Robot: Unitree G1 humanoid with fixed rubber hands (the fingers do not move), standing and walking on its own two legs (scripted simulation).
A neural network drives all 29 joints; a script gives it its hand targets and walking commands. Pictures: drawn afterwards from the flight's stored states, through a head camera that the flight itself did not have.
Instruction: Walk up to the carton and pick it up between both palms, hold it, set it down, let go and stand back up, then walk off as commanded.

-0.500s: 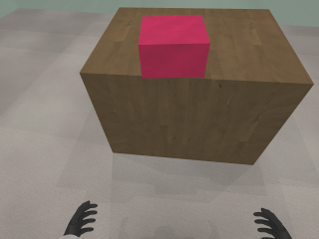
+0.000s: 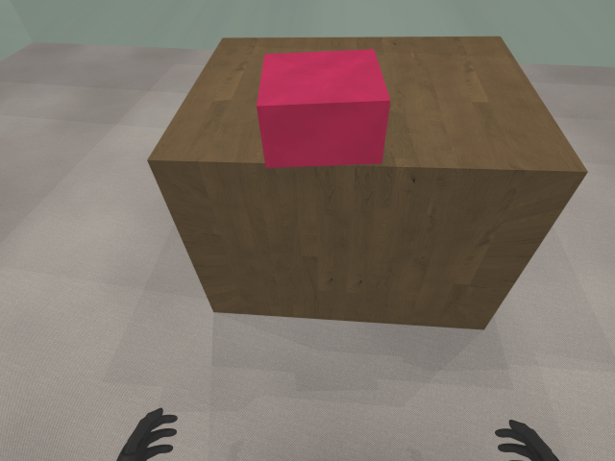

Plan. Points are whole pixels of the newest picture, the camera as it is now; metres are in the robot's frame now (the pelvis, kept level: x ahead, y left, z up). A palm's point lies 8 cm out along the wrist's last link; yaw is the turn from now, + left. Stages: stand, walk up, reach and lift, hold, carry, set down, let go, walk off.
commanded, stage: walk up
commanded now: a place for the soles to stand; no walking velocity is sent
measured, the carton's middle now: (321, 107) +0.84 +0.00 +0.02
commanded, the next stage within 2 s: none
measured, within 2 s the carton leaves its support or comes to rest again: neither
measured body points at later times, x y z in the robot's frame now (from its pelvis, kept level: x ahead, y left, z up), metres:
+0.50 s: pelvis +0.12 -0.01 +0.00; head +0.12 -0.03 +0.45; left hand +0.18 +0.28 -0.09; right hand +0.23 -0.31 -0.09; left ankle +0.27 +0.13 -0.69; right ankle +0.06 -0.14 -0.73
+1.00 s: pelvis +0.25 +0.01 +0.00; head +0.24 +0.00 +0.44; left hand +0.35 +0.30 -0.09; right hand +0.33 -0.30 -0.10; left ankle +0.30 +0.12 -0.73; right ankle +0.33 -0.13 -0.72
